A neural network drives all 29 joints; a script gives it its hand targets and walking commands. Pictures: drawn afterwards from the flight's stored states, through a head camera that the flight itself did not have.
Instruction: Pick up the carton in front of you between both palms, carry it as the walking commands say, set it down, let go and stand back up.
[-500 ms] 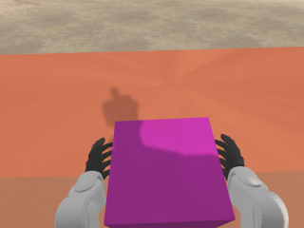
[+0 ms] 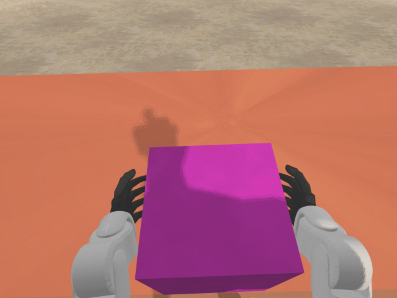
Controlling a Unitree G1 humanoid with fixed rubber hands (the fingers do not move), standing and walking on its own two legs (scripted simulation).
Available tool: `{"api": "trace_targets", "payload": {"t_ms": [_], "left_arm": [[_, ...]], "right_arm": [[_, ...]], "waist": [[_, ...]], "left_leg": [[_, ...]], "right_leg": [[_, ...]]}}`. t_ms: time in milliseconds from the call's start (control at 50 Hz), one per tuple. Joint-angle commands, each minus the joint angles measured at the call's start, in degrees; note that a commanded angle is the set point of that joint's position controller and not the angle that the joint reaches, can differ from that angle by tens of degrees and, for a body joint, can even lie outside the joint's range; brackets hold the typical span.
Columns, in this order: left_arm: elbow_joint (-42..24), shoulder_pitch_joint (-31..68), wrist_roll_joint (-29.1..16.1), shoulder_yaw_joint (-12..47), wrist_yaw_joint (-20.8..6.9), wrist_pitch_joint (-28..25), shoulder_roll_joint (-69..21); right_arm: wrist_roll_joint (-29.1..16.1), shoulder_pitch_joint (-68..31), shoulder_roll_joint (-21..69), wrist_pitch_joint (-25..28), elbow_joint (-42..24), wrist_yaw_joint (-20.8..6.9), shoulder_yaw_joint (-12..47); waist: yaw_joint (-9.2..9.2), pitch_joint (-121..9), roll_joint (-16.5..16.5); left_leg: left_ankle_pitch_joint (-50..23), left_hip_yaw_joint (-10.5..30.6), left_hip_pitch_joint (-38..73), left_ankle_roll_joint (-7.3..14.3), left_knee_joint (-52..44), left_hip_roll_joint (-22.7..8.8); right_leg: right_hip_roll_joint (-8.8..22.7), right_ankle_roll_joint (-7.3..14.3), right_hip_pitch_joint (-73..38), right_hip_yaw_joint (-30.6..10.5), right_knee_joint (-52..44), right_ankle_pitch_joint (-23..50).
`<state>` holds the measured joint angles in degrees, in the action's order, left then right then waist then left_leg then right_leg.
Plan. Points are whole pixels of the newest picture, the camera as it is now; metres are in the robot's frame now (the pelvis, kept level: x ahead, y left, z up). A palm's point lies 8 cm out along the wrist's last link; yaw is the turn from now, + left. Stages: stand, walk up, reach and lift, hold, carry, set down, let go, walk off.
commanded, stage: carry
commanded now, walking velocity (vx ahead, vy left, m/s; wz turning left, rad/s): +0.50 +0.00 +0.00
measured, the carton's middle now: (212, 225) +0.25 +0.00 +0.05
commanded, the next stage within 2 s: none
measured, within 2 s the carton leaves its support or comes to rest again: neither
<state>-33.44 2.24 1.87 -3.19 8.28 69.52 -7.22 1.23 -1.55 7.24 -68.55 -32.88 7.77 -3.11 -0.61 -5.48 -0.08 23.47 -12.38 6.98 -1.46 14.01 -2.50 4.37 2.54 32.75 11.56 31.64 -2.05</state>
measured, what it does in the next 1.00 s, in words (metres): walks ahead: right foot, then left foot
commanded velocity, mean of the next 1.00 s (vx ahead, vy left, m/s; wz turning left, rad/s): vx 0.50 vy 0.00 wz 0.06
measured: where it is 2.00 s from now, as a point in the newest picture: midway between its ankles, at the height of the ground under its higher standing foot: (196, 156)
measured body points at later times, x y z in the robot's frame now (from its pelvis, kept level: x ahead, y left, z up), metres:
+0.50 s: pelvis +0.32 -0.03 +0.00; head +0.35 -0.03 +0.45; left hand +0.68 +0.12 +0.11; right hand +0.67 -0.19 +0.11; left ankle +0.46 +0.07 -0.71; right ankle +0.17 -0.09 -0.73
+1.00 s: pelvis +0.68 -0.02 -0.05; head +0.71 -0.02 +0.40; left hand +1.02 +0.12 +0.06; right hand +1.02 -0.19 +0.06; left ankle +0.49 +0.04 -0.75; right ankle +0.82 -0.08 -0.77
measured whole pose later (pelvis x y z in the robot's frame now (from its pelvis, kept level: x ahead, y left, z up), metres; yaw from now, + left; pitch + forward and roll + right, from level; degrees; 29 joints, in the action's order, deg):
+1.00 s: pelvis +0.68 -0.02 -0.05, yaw +1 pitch +5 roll +1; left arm -13.2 21.6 2.2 -12.9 9.0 58.8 -7.5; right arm -0.7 -23.8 6.7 -58.0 -9.4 9.3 -11.5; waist -4.4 -2.0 -0.8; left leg 26.0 -5.1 -4.7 5.6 36.0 4.2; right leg -1.5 4.6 30.2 6.4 24.8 11.3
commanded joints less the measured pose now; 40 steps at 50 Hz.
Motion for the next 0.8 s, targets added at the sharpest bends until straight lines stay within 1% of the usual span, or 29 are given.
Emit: {"api": "trace_targets", "payload": {"t_ms": [0,20,40,60,80,100,120,140,160,200,240,300,380,400,460,480,500,520,540,560,580,600,620,640,660,680,700,740,780], "left_arm": [[1.32,23.11,-13.23,31.97,-2.56,-0.38,-31.93],[2.93,22.76,-12.81,30.60,-2.24,-0.58,-30.93],[3.86,25.49,-12.25,29.55,-1.93,-0.73,-28.66],[6.29,25.63,-13.10,29.23,-1.89,-1.17,-30.55],[5.54,28.81,-14.05,29.70,-2.32,-1.77,-32.33],[6.32,32.27,-15.04,30.99,-2.93,-2.62,-35.41],[6.99,35.72,-15.66,31.73,-3.53,-3.71,-37.73],[8.27,38.69,-15.83,32.05,-3.96,-4.82,-39.31],[10.06,40.69,-15.47,31.97,-4.20,-5.82,-39.83],[14.16,42.96,-14.28,30.87,-4.10,-7.48,-38.67],[18.03,45.23,-13.04,29.04,-3.44,-8.79,-37.31],[22.29,49.01,-11.45,25.68,-1.92,-10.09,-35.76],[26.36,51.74,-9.65,22.39,-0.03,-10.64,-35.59],[26.90,52.13,-9.30,21.93,0.34,-10.63,-35.73],[27.41,53.49,-9.00,21.74,1.00,-10.15,-36.79],[27.31,53.86,-9.09,21.98,1.05,-9.86,-37.33],[27.02,54.05,-9.24,22.38,1.04,-9.51,-37.91],[26.43,54.41,-9.45,22.98,0.96,-9.09,-38.47],[25.89,54.92,-9.49,23.44,0.97,-8.72,-38.34],[26.03,54.57,-9.54,23.45,1.06,-8.23,-38.84],[25.49,52.92,-9.46,22.83,1.09,-7.92,-39.14],[23.69,55.34,-9.83,23.26,1.22,-7.80,-39.92],[22.51,56.85,-9.87,23.64,1.08,-7.91,-41.79],[21.88,57.40,-9.86,24.02,0.79,-8.30,-43.61],[21.86,56.49,-9.75,24.26,0.43,-8.74,-44.59],[21.43,55.86,-9.54,24.92,0.06,-9.35,-45.55],[21.37,54.39,-9.19,25.55,-0.23,-9.87,-45.84],[21.75,50.37,-8.53,26.62,-0.51,-10.80,-45.50],[21.21,47.68,-8.03,27.28,-0.57,-11.47,-44.47]], "right_arm": [[-13.13,-24.64,30.82,-0.30,-0.64,-2.54,32.18],[-13.02,-26.49,29.88,-0.23,-0.23,-2.06,31.97],[-12.78,-27.52,30.48,-0.20,0.21,-1.63,32.31],[-12.70,-29.62,30.34,0.00,0.51,-1.37,31.49],[-12.83,-32.45,33.39,0.61,2.66,-1.24,31.75],[-12.45,-34.43,35.76,1.44,3.97,-1.36,31.22],[-12.02,-36.48,37.54,2.41,5.69,-1.53,31.07],[-11.16,-38.40,38.58,3.43,7.51,-1.62,30.84],[-9.95,-39.72,39.09,4.42,9.81,-1.50,30.35],[-7.85,-41.34,38.85,6.15,14.70,-0.94,29.27],[-6.39,-43.79,37.71,7.41,18.43,0.02,27.59],[-6.30,-49.26,37.02,8.71,22.14,1.36,25.58],[-7.73,-54.41,37.50,9.49,25.06,2.22,23.59],[-8.06,-55.10,37.59,9.45,25.48,2.26,23.18],[-8.72,-55.91,37.83,8.89,25.82,2.02,22.37],[-8.73,-55.76,37.66,8.64,25.69,1.90,21.94],[-8.61,-55.27,37.32,8.37,25.64,1.78,21.42],[-8.30,-53.75,36.97,8.12,26.17,1.67,20.83],[-7.90,-52.05,36.69,7.82,26.25,1.46,20.35],[-7.74,-50.63,35.26,7.46,26.16,1.40,19.43],[-8.45,-53.19,35.63,7.43,25.60,1.47,20.27],[-9.73,-52.88,37.84,7.35,25.01,1.11,21.15],[-10.91,-54.64,40.26,7.63,22.97,0.36,22.68],[-12.26,-57.14,42.70,8.04,21.05,-0.48,24.58],[-13.81,-59.09,44.82,8.62,19.22,-1.19,26.76],[-14.82,-59.94,46.14,9.25,18.19,-1.79,28.21],[-15.46,-59.70,46.83,9.87,17.47,-2.21,29.29],[-15.38,-56.43,46.17,10.70,17.45,-2.59,30.17],[-14.82,-53.16,44.74,11.18,17.62,-2.66,30.46]], "waist": [[2.56,-5.99,7.84],[4.51,-11.02,2.69],[3.92,-17.66,-11.32],[4.72,-18.48,-19.38],[3.76,-16.72,-15.28],[3.55,-16.54,-9.80],[3.01,-15.25,-4.69],[2.44,-15.22,-4.06],[2.24,-15.60,-4.78],[1.96,-15.52,-6.16],[1.70,-14.52,-6.09],[2.36,-12.19,-5.72],[3.47,-10.03,-5.88],[3.84,-9.89,-6.12],[4.04,-9.50,-6.89],[3.18,-10.40,-6.95],[1.38,-12.36,-6.66],[-1.33,-15.55,-3.85],[-3.10,-18.47,0.62],[-1.60,-21.36,9.05],[-3.18,-24.63,20.99],[-3.10,-23.30,18.00],[-3.92,-20.93,11.92],[-3.33,-19.90,4.60],[-2.67,-19.25,3.20],[-2.01,-19.77,3.39],[-1.91,-20.25,4.03],[-2.58,-20.56,4.91],[-3.56,-19.87,6.02]], "left_leg": [[-46.91,-2.34,-5.84,5.21,16.84,-8.47],[-37.95,-2.03,-13.44,3.99,30.48,-5.91],[-20.22,0.39,-30.83,1.49,50.90,-0.13],[4.55,7.20,-40.92,1.38,62.26,5.93],[4.13,12.91,-44.21,3.58,68.15,2.33],[1.54,13.62,-44.64,4.92,68.81,-0.08],[-1.91,13.55,-44.08,5.48,65.22,-2.05],[-4.54,13.60,-42.19,5.47,61.23,-3.11],[-6.31,12.71,-40.66,5.33,59.11,-2.77],[-8.25,11.39,-42.23,4.89,56.16,-2.18],[-10.10,10.49,-45.86,4.48,51.42,-2.44],[-13.79,8.69,-50.10,4.02,42.19,-2.42],[-21.46,4.85,-46.18,4.61,25.81,0.14],[-23.85,3.90,-44.69,4.97,22.79,0.74],[-29.39,3.82,-39.64,6.59,14.53,1.50],[-28.92,3.18,-35.82,7.16,13.04,2.36],[-27.49,2.34,-29.60,7.29,12.14,3.68],[-27.07,0.61,-19.98,6.79,9.14,4.97],[-27.04,5.65,-8.60,6.06,11.38,0.17],[-37.44,23.35,1.90,7.56,16.67,-11.59],[-33.66,42.63,11.31,16.57,11.84,-19.44],[-33.81,41.62,11.08,18.35,10.90,-18.69],[-38.61,36.50,7.85,17.21,11.54,-16.45],[-41.09,32.32,4.33,15.67,11.40,-15.58],[-43.07,29.08,1.37,14.80,10.70,-14.70],[-44.37,26.50,0.01,13.78,10.23,-13.84],[-46.57,24.94,-0.06,13.30,10.71,-13.13],[-53.97,21.77,2.21,13.18,12.25,-12.01],[-59.12,19.42,4.21,12.89,12.86,-10.47]], "right_leg": [[-6.36,1.34,-18.71,4.58,-2.39,-4.09],[-4.16,0.91,-31.02,0.65,-2.80,-9.23],[13.92,8.19,-44.66,-27.50,-7.82,-21.67],[18.97,12.05,-46.26,-44.89,-18.06,-17.87],[18.17,11.21,-44.53,-38.13,-16.46,-9.48],[16.50,9.84,-41.30,-31.64,-13.28,-1.56],[14.68,8.33,-36.63,-25.32,-12.46,3.08],[13.13,6.96,-33.28,-21.52,-13.10,1.84],[11.98,6.34,-31.65,-18.99,-14.01,-0.18],[11.28,7.11,-31.18,-16.33,-14.79,0.04],[11.00,7.99,-32.10,-14.31,-14.82,2.65],[9.91,8.73,-34.46,-12.45,-15.32,6.01],[6.25,7.96,-36.16,-7.76,-13.15,13.00],[5.75,7.62,-36.95,-6.94,-12.35,14.82],[5.78,5.82,-39.86,-6.34,-8.81,19.97],[5.87,5.10,-40.24,-5.94,-5.89,25.02],[5.49,3.98,-40.23,-5.00,-0.79,29.52],[3.57,2.18,-38.33,-1.93,9.67,28.24],[2.05,0.96,-29.15,-2.61,21.31,14.43],[-2.31,0.01,-15.09,-4.14,32.29,-10.40],[-9.96,-0.64,1.91,-8.34,46.92,-29.19],[-7.82,0.90,7.35,-11.87,51.42,-28.77],[-5.81,1.68,9.29,-12.65,50.12,-26.41],[-3.99,1.64,8.59,-13.07,46.26,-22.99],[-2.68,1.38,7.35,-12.85,41.52,-20.37],[-2.10,1.17,5.62,-12.50,38.30,-19.01],[-2.07,1.07,5.21,-12.01,35.59,-18.60],[-2.21,1.06,7.70,-10.43,30.63,-17.14],[-3.08,1.10,10.29,-8.64,24.56,-12.10]]}}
